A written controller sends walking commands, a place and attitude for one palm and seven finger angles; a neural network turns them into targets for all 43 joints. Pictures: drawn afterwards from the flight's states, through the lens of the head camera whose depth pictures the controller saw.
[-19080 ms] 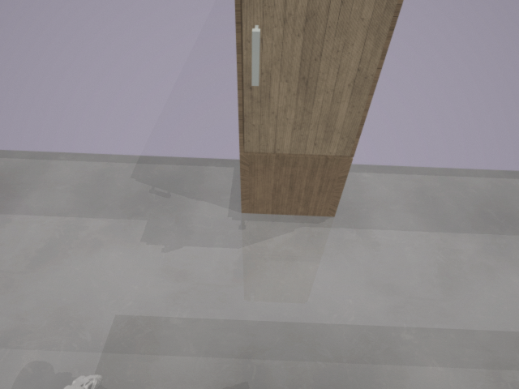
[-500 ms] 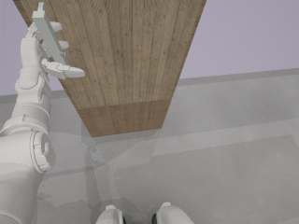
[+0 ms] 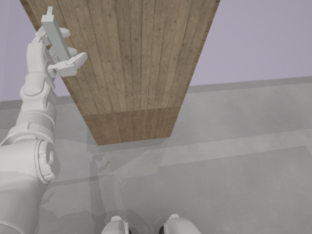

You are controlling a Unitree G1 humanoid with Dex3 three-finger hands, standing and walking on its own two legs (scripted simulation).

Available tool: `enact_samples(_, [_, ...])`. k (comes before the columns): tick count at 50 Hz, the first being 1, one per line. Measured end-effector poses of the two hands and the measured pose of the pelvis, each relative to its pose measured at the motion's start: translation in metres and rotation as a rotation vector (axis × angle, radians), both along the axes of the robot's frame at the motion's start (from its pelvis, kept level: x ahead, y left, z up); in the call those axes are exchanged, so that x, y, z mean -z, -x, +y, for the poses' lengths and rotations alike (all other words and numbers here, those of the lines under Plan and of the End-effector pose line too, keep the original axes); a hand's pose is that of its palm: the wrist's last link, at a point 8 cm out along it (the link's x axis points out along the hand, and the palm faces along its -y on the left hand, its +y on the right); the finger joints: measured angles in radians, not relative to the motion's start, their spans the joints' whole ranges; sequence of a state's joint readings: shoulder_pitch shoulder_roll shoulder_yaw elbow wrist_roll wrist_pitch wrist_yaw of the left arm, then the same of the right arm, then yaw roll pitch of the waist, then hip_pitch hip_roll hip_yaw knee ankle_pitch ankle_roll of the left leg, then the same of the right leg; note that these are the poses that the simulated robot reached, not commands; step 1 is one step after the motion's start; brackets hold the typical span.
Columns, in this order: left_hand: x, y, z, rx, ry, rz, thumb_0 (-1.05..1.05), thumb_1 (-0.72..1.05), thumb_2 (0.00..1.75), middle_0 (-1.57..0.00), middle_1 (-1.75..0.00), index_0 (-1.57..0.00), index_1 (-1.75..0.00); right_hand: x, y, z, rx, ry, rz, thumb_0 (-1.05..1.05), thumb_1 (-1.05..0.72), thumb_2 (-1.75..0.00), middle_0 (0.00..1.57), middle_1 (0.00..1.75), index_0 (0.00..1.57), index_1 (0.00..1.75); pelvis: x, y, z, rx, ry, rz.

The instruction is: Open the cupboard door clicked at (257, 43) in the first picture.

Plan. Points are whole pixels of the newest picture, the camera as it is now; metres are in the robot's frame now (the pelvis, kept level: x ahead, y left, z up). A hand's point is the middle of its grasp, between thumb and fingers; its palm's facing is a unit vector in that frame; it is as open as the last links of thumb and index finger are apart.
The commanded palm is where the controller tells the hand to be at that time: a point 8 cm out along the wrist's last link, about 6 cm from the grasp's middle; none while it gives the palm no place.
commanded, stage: close the thumb around the handle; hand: left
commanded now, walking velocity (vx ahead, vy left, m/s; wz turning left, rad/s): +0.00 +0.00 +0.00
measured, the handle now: (62, 44) +0.58 +0.19 +0.11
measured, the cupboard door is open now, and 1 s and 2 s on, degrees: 0 13 39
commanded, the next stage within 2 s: pull the door open along its arc in 0.26 s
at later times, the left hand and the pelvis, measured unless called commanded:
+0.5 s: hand (72, 59) +0.53 +0.16 +0.10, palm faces +0.06 -1.00 +0.00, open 5.6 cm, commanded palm +0.49 +0.20 +0.10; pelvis +0.00 +0.00 +0.00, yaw -1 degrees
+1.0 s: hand (82, 84) +0.45 +0.13 +0.10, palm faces +0.42 -0.91 +0.06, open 5.8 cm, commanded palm +0.41 +0.17 +0.10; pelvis +0.00 +0.00 +0.01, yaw +1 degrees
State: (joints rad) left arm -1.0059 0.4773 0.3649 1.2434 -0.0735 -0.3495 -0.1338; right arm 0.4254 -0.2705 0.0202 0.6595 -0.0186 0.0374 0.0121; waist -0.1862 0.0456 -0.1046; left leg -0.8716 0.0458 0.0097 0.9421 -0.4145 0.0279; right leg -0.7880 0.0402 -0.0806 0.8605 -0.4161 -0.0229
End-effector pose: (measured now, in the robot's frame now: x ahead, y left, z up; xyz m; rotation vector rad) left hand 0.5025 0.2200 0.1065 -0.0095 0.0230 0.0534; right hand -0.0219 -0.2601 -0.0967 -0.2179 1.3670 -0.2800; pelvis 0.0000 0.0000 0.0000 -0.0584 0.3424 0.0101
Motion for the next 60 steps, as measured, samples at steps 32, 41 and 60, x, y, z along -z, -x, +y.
enact_samples(32, [0.006,0.014,-0.010,-0.001,-0.009,-0.012,0.01,0.73,0.79,-0.35,-1.35,-0.36,-1.35,-0.003,0.005,0.007,0.046,-0.032,-0.005,0.00,-0.90,-0.90,0.20,0.30,0.20,0.30,-0.006,-0.008,0.004,0.029,-0.008,-0.016])
enact_samples(41, [0.007,0.070,-0.024,0.024,-0.006,-0.040,0.01,0.71,0.73,-0.36,-1.35,-0.36,-1.35,-0.006,-0.059,0.007,-0.003,-0.068,-0.179,0.00,-0.90,-0.90,0.20,0.30,0.20,0.30,-0.016,-0.017,0.002,0.024,-0.019,-0.085])
enact_samples(60, [0.005,0.098,-0.062,-0.484,-0.020,-0.028,0.01,0.73,0.83,-0.35,-1.34,-0.33,-1.34,0.012,-0.100,0.008,-0.161,-0.088,-0.294,0.00,-0.90,-0.90,0.20,0.30,0.20,0.30,-0.005,0.009,-0.018,-0.019,-0.037,-0.092])
